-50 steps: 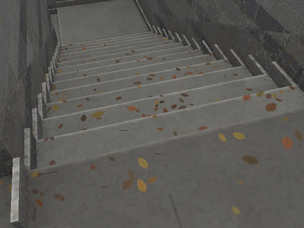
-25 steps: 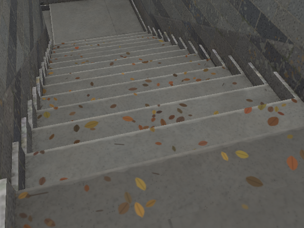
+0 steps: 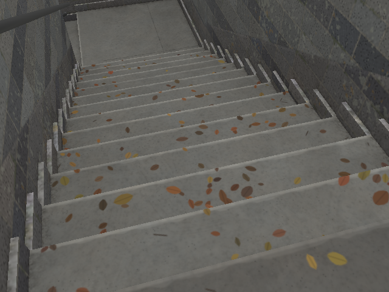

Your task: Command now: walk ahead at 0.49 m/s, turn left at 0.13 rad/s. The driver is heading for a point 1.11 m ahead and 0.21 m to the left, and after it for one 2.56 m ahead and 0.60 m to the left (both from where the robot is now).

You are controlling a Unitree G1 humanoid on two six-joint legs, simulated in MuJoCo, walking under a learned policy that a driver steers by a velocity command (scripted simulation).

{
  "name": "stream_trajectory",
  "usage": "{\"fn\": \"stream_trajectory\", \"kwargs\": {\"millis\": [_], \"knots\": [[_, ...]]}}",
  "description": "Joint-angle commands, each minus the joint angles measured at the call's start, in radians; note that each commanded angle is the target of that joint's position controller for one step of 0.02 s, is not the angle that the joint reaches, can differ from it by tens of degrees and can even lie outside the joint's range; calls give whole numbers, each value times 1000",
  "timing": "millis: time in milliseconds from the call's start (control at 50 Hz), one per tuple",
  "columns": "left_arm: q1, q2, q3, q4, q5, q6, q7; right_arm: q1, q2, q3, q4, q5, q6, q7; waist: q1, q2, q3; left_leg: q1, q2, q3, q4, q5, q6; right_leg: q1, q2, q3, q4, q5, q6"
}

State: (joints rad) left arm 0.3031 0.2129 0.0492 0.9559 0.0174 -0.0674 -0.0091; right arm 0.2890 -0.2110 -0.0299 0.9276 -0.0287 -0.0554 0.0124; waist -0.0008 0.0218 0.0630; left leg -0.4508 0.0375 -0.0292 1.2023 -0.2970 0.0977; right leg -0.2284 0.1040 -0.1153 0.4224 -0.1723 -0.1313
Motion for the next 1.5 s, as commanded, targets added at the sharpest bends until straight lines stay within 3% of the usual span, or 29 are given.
{"fn": "stream_trajectory", "kwargs": {"millis": [20,280,340,380,400,420,440,500,540,580,640,700,840,940,1020,1060,1100,1120,1140,1160,1180,1220,1240,1260,1300,1320,1360,1380,1500], "knots": [[71,70,9,-15,-2,-37,4,79,-36,-9,-24,0,23,10,-31,-41,25,-97,63,-28,-42,80,-20,-19,-308,289,-331,-20,-106],[249,80,-18,47,-5,-41,36,-333,-29,8,-172,11,21,27,67,-77,82,-200,-3,118,-563,348,-15,257,-293,-30,-256,513,19],[203,132,-7,58,3,-30,50,-242,-50,-1,-156,1,22,21,12,-112,34,-40,-74,171,-589,187,19,308,-321,-71,-80,896,7],[154,164,-2,45,5,-20,61,-6,-103,-27,-93,-8,13,12,-88,-127,-97,207,-136,161,-640,95,70,277,-323,-88,240,942,17],[145,163,-3,21,1,-21,61,146,-168,-55,-57,-25,0,-4,-163,-39,-200,414,-43,24,-724,85,132,136,-297,-92,528,679,34],[239,43,-26,-27,-5,-31,38,171,-274,-81,-68,-20,2,-22,-79,180,-339,773,273,-448,-690,195,271,-269,-156,-67,891,-174,83],[158,123,-3,-52,-9,-32,22,197,-269,-85,-70,26,18,-7,-129,125,-435,873,334,-758,-849,208,382,-477,-44,111,1077,-377,110],[10,147,8,-109,-15,-45,29,9,-162,-65,-97,27,22,-11,-25,-78,-91,462,206,-348,-915,547,246,-444,-195,159,837,-133,116],[26,112,4,-122,21,9,30,3,-143,-54,-90,33,5,-15,26,-41,-77,315,125,-257,-944,587,204,-297,-206,155,703,-152,150],[12,96,3,-128,23,47,15,10,-141,-49,-89,15,-2,-23,30,-10,-85,271,91,-222,-969,580,194,-245,-195,142,592,-121,171],[-104,73,-9,-177,45,57,-9,106,-174,-58,-74,22,19,-36,-11,31,-45,259,70,-238,-998,540,136,-305,-169,132,501,37,194],[-41,115,8,-134,32,56,-18,195,-169,-58,-69,25,22,-38,-20,51,-91,370,74,-246,-940,521,101,-379,-177,160,547,221,169],[-221,176,55,-194,26,38,-27,374,-181,-69,-13,1,-25,-72,-96,35,71,567,134,-303,-821,352,106,-749,-156,310,445,240,118],[-299,73,25,-234,15,36,-69,220,-108,-32,-42,10,-53,-81,-98,18,56,159,37,-110,-694,86,50,-295,-82,181,177,700,80],[-293,91,10,-236,-2,22,-34,290,-125,-24,12,-7,-58,-84,-139,21,122,299,52,-101,-510,287,43,-300,-130,165,8,590,58],[-135,102,13,-173,3,21,-11,303,-122,-12,41,-28,-38,-103,-90,-21,68,438,60,-78,-277,533,41,-234,-137,127,-117,553,43],[247,126,31,-51,35,21,4,238,-134,-8,38,-6,-20,-93,101,-100,-107,276,0,17,317,536,20,194,-100,41,-185,579,-18],[330,199,54,-33,36,24,-2,199,-110,-23,-29,25,-26,-77,118,-314,-162,-222,-131,95,777,-375,-28,620,-257,248,103,939,-106],[360,215,51,-77,5,32,-15,266,-145,-25,-77,78,-39,-78,97,-264,-393,-511,-88,6,925,-536,-54,963,-446,515,352,1214,-234],[346,244,68,-96,-34,42,-19,189,-182,-17,-112,49,-38,-80,144,-125,-440,-631,-50,-2,910,-448,-67,952,-485,602,229,929,-329],[258,269,77,-116,-32,51,10,115,-151,-1,-136,22,-39,-81,127,-91,-358,-722,-41,-16,842,-370,-84,770,-531,748,28,345,-393],[170,175,30,-121,-7,47,20,32,-169,-15,-128,-41,-16,-59,32,97,-111,-565,41,-77,524,-295,-79,252,-452,717,-49,21,-301],[125,149,15,-106,0,28,13,38,-154,-19,-108,-40,4,-52,-30,119,-7,-445,68,-89,270,-98,-93,-1,-364,640,-52,41,-240],[84,183,22,-117,-7,12,14,-3,-129,-14,-123,-34,27,-46,-55,85,56,-261,50,-44,50,40,-113,-234,-261,538,-115,147,-207],[104,203,26,-101,-18,12,18,20,-63,0,-107,-56,38,-23,-57,-46,-31,-61,21,23,-85,220,-131,-297,-192,476,-102,376,-184],[125,193,28,-86,-20,13,17,126,-50,-3,-60,-43,40,-14,-79,-119,-95,-64,32,15,-50,361,-115,-228,-194,462,-37,479,-186],[193,128,16,-74,-29,10,25,-61,-121,-35,-122,-16,26,-11,-8,-71,-64,-288,56,-66,-201,537,-95,-46,-176,540,52,299,-183],[229,119,12,-81,-30,10,29,-146,-139,-43,-146,-29,22,-9,31,-43,-54,-381,53,-77,-263,518,-95,37,-173,582,70,177,-191],[222,121,-2,-99,-3,16,47,-262,-59,-18,-176,-40,13,23,77,-82,8,-102,-17,-5,-532,746,-73,-183,-106,499,202,-136,-109]]}}
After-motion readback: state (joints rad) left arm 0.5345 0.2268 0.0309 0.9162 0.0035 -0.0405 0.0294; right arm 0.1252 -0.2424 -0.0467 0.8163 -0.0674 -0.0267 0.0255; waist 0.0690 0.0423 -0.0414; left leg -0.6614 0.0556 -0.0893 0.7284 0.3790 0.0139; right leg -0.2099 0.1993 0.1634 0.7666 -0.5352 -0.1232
